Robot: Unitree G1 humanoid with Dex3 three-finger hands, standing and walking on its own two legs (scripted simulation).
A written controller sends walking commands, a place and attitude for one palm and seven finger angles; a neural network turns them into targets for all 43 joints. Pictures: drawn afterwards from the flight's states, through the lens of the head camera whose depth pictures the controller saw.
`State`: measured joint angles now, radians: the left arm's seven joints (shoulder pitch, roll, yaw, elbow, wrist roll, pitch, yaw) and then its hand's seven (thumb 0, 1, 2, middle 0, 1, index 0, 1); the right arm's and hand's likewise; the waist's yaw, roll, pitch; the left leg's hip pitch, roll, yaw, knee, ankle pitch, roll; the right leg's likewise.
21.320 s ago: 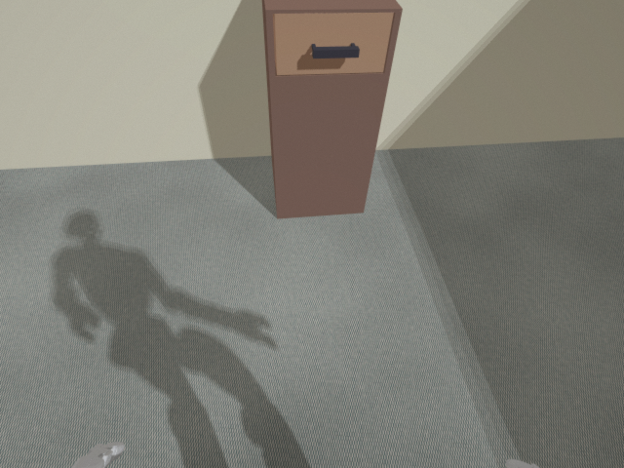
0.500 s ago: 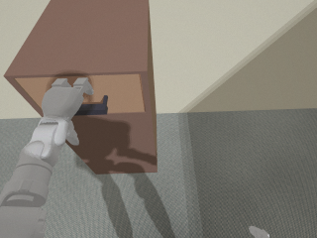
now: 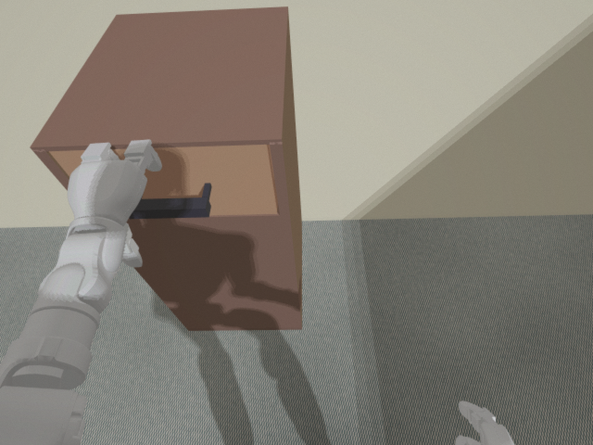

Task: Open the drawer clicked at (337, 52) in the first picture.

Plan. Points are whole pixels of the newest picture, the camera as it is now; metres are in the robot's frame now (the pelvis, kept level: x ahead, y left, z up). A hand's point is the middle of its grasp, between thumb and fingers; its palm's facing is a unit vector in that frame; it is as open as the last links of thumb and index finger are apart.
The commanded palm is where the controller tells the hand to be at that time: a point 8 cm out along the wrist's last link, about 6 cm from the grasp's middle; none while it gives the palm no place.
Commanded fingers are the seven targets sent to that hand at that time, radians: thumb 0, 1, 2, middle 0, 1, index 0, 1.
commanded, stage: lower the fingers behind the handle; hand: left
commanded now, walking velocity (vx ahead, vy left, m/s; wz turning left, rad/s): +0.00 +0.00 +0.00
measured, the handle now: (171, 198) +0.49 +0.26 +0.00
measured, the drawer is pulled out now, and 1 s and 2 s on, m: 0.00 0.00 0.00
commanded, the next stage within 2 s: lift the fingers back up to retry in 1.54 s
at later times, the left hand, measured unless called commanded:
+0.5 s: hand (124, 228) +0.40 +0.30 +0.03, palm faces +0.06 +0.03 -1.00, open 13.8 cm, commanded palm +0.37 +0.28 +0.08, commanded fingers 0.00 -0.50 0.30 -0.30 -1.20 -0.30 -1.20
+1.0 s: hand (132, 242) +0.39 +0.29 +0.01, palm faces +0.03 +0.00 -1.00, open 13.8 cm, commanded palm +0.37 +0.28 +0.04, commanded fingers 0.00 -0.50 0.30 -0.30 -1.20 -0.30 -1.20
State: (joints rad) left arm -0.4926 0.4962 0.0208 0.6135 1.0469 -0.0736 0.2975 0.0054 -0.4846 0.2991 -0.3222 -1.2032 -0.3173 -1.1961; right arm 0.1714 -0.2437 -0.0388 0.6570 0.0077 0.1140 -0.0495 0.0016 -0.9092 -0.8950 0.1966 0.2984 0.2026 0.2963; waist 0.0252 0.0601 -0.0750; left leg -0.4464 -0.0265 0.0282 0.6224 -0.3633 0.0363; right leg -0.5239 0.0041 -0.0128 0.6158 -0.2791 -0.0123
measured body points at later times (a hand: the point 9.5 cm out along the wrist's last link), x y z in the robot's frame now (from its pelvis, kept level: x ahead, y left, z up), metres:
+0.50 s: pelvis -0.01 +0.00 -0.01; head +0.07 -0.02 +0.43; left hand +0.39 +0.29 +0.09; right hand +0.08 -0.27 -0.15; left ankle -0.04 +0.09 -0.72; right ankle +0.01 -0.11 -0.72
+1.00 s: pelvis -0.02 +0.01 -0.02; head +0.06 +0.00 +0.42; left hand +0.38 +0.29 +0.07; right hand +0.08 -0.26 -0.16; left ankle -0.04 +0.09 -0.72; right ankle +0.01 -0.11 -0.72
